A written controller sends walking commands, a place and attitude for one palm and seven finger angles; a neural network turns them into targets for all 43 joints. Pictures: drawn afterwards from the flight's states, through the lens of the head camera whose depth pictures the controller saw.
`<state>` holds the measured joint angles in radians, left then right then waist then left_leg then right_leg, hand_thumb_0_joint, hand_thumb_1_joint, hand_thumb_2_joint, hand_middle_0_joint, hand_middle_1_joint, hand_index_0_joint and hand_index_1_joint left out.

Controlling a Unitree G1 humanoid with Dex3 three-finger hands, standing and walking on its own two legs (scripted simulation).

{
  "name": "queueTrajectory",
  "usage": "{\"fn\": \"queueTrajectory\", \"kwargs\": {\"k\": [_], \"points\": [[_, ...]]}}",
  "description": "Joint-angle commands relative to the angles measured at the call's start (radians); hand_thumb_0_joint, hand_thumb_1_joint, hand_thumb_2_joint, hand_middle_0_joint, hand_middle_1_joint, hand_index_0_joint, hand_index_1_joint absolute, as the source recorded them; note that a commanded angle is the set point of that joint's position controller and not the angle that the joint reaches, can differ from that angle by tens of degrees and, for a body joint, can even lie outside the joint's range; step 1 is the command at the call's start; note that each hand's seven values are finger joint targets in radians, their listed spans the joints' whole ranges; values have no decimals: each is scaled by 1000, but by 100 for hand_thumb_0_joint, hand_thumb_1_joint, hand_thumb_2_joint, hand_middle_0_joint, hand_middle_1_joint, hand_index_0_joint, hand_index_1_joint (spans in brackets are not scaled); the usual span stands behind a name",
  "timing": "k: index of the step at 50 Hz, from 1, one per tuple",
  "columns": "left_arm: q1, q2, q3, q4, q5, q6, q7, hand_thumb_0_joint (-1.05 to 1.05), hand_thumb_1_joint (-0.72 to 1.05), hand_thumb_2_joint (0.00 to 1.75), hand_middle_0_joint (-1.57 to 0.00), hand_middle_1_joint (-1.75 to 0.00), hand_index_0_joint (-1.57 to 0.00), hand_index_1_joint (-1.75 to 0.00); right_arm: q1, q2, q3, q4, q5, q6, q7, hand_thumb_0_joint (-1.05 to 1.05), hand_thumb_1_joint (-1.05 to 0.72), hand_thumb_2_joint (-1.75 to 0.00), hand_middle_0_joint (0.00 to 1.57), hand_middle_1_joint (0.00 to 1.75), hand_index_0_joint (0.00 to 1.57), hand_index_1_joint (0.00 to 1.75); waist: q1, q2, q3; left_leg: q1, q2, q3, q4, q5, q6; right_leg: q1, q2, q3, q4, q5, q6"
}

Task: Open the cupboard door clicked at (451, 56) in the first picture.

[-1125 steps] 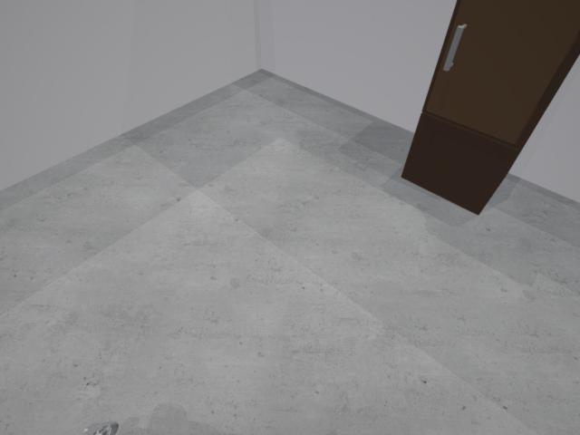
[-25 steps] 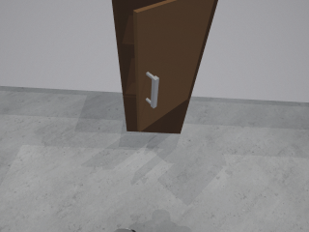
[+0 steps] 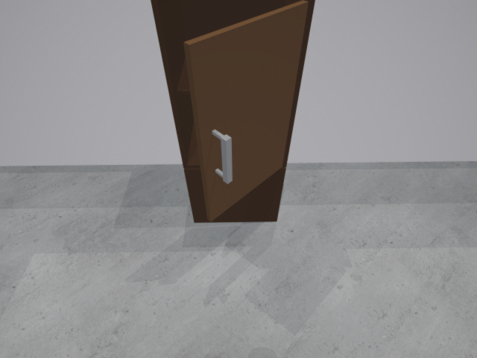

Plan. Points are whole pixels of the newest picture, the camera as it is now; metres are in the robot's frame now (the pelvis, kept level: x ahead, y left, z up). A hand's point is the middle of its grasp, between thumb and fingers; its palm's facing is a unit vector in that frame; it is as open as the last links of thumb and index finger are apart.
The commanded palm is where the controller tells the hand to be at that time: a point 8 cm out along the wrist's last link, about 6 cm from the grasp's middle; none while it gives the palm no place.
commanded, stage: let the arm hang, fingers relaxed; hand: left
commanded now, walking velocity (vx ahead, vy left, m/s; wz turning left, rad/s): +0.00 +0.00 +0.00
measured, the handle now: (222, 157) +0.61 +0.07 -0.05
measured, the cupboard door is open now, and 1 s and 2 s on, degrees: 44 44 44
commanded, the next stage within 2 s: look to check the result in 0.06 s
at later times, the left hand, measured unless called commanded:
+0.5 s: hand out of the picture -0.02 +0.16 -0.18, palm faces +0.05 -0.98 -0.18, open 7.4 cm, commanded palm none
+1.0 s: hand out of the picture +0.01 +0.17 -0.18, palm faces -0.01 -0.98 -0.20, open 7.4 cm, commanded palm none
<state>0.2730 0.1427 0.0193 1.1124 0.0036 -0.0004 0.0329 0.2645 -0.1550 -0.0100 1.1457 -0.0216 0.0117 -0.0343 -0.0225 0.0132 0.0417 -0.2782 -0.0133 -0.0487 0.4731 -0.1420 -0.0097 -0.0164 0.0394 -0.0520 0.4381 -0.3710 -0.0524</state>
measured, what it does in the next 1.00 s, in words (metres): stands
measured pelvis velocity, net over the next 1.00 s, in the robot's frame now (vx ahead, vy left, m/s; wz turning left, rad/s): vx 0.02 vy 0.00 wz -0.10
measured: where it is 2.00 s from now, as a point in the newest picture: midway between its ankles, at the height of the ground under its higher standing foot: outside the picture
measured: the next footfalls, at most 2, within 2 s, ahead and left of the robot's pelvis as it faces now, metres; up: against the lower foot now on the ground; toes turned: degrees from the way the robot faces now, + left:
left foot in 1.70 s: +0.12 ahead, +0.09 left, +0.00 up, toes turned -30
right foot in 2.00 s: -0.03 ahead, -0.16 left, +0.00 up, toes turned -42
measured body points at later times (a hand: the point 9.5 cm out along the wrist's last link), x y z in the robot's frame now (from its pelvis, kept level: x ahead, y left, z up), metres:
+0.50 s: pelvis +0.02 -0.01 +0.00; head +0.03 -0.01 +0.45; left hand -0.03 +0.21 -0.16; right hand +0.01 -0.23 -0.16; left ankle +0.07 +0.13 -0.73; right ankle -0.08 -0.08 -0.74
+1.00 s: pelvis +0.02 +0.00 -0.01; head +0.04 -0.01 +0.44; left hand +0.02 +0.22 -0.16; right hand +0.01 -0.24 -0.17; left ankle +0.07 +0.13 -0.73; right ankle -0.08 -0.08 -0.74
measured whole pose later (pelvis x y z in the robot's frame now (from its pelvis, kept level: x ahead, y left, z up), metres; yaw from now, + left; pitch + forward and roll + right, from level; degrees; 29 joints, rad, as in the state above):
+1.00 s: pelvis +0.02 +0.00 -0.01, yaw -6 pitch -2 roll +0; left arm 0.32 0.14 0.06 1.09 0.01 0.05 0.02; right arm 0.23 -0.16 -0.04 1.09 -0.02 0.03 -0.06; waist 0.00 0.00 0.07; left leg -0.30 0.05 0.03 0.58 -0.24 -0.02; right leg -0.06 0.08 0.04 0.51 -0.42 -0.06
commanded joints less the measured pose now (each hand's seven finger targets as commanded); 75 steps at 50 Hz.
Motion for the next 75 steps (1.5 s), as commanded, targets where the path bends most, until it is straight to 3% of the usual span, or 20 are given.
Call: {"fn": "queueTrajectory", "kwargs": {"k": [1,21,27,37,48,50,52,54,55,56,57,59,60,61,62,63,64,65,68,75], "points": [[108,116,20,-5,0,-5,14,0,90,90,-20,-30,-20,-30,39,-83,-10,-26,0,-10,-11,0,-90,-90,20,30,20,30,19,-17,61,74,84,-58,-40,157,52,-143,-137,77,-120,236,-2],[155,93,16,4,-2,-5,19,0,90,90,-20,-30,-20,-30,41,-76,-12,-28,7,-8,-24,0,-90,-90,20,30,20,30,16,-23,48,115,88,-29,-4,187,55,-123,-136,83,-122,372,21],[155,89,13,11,-1,-4,15,0,90,90,-20,-30,-20,-30,39,-81,-11,-26,4,-8,-23,0,-90,-90,20,30,20,30,16,-16,73,109,90,-45,-32,150,55,-140,-128,85,-130,268,7],[148,95,14,6,-2,-6,16,0,90,90,-20,-30,-20,-30,32,-86,-11,-24,5,-12,-22,0,-90,-90,20,30,20,30,19,-24,60,113,87,-43,-31,184,57,-119,-133,79,-127,317,12],[89,151,72,-77,12,33,1,0,90,90,-20,-30,-20,-30,17,-115,-57,-96,-2,12,-36,0,-90,-90,20,30,20,30,13,-37,51,42,126,69,98,77,25,-189,-139,209,-5,446,-33],[76,152,77,-93,12,36,-1,0,90,90,-20,-30,-20,-30,17,-127,-61,-113,-1,11,-37,0,-90,-90,20,30,20,30,14,-22,40,50,145,55,85,69,31,-212,-115,214,22,419,-26],[58,150,79,-112,12,39,-7,0,90,90,-20,-30,-20,-30,25,-152,-70,-126,-5,9,-39,0,-90,-90,20,30,20,30,8,54,39,84,193,0,33,64,55,-276,-74,199,79,336,-16],[45,136,81,-132,11,41,-16,0,90,90,-20,-30,-20,-30,43,-192,-81,-139,-9,7,-39,0,-90,-90,20,30,20,30,6,165,10,111,300,-108,-64,22,118,-343,-11,137,226,148,7],[32,122,80,-145,11,42,-21,0,90,90,-20,-30,-20,-30,52,-204,-85,-147,-9,3,-37,0,-90,-90,20,30,20,30,9,209,-18,121,372,-165,-123,20,164,-364,3,89,346,-67,17],[8,120,81,-161,12,46,-29,0,90,90,-20,-30,-20,-30,55,-218,-88,-157,-14,-2,-33,0,-90,-90,20,30,20,30,2,230,-37,100,425,-191,-180,-19,198,-378,-10,64,457,-216,24],[-12,118,82,-176,13,48,-36,0,90,90,-20,-30,-20,-30,37,-227,-88,-172,-16,-5,-31,0,-90,-90,20,30,20,30,7,201,-38,58,445,-178,-190,-45,205,-359,-45,80,492,-240,21],[32,108,86,-173,15,43,-47,0,90,90,-20,-30,-20,-30,-36,-228,-85,-199,-21,-6,-28,0,-90,-90,20,30,20,30,54,144,-72,-10,398,-61,-119,1,154,-248,-62,64,346,-158,21],[98,115,90,-157,16,41,-47,0,90,90,-20,-30,-20,-30,-79,-228,-85,-215,-17,-1,-26,0,-90,-90,20,30,20,30,91,79,-84,-63,347,19,-26,-20,109,-154,-53,37,201,-37,28],[157,164,99,-142,23,36,-42,0,90,90,-20,-30,-20,-30,-119,-202,-85,-238,-7,9,-23,0,-90,-90,20,30,20,30,121,-80,-51,-175,237,104,146,-135,46,-85,-88,119,-16,85,25],[141,283,118,-154,38,28,-25,0,90,90,-20,-30,-20,-30,-125,-120,-74,-276,1,13,-13,0,-90,-90,20,30,20,30,110,-413,9,-367,64,217,420,-385,-42,-76,-347,519,-196,181,-58],[119,310,113,-172,23,28,-21,0,90,90,-20,-30,-20,-30,-174,-161,-78,-290,-3,18,-4,0,-90,-90,20,30,20,30,128,-268,19,-348,65,83,569,-450,-28,-160,-396,546,-175,282,-132],[61,276,112,-184,24,25,-14,0,90,90,-20,-30,-20,-30,-189,-147,-83,-280,-1,23,-6,0,-90,-90,20,30,20,30,83,-200,39,-367,66,32,647,-381,-22,-162,-325,513,-124,419,-127],[24,249,108,-192,21,22,-5,0,90,90,-20,-30,-20,-30,-162,-143,-84,-273,0,24,-7,0,-90,-90,20,30,20,30,61,-155,18,-376,80,22,674,-337,-26,-119,-305,467,-71,540,-124],[30,231,98,-202,17,11,1,0,90,90,-20,-30,-20,-30,-152,-127,-74,-269,3,21,-7,0,-90,-90,20,30,20,30,52,-117,-39,-345,72,31,646,-286,-42,-20,-249,378,-2,788,-134],[61,250,108,-214,25,15,3,0,90,90,-20,-30,-20,-30,-209,-127,-71,-317,14,18,-9,0,-90,-90,20,30,20,30,67,-134,-45,-293,40,24,503,-298,-44,-3,-235,458,-7,767,-153]]}}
